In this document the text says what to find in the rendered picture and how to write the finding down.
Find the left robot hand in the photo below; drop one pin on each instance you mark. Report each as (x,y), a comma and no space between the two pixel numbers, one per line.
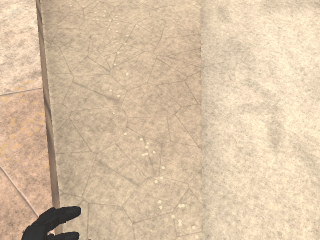
(49,220)

